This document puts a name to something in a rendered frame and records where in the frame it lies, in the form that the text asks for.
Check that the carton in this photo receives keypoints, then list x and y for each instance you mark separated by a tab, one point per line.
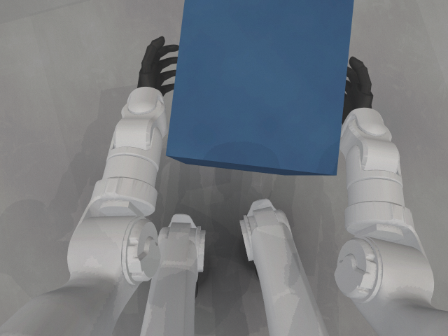
260	85

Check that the robot right hand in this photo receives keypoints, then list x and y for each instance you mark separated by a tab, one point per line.
358	89

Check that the right robot thigh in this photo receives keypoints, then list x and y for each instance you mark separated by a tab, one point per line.
290	306

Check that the left robot shin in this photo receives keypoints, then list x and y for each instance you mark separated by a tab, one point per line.
177	218

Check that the robot right upper arm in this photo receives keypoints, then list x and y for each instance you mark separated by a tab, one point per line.
391	285

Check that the robot left hand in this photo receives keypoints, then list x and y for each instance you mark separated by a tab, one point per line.
150	74

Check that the left robot forearm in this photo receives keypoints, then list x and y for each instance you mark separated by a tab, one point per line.
127	187

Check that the robot left upper arm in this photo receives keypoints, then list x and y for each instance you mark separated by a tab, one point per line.
109	256

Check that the right robot forearm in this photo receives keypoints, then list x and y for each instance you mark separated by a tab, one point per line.
376	205

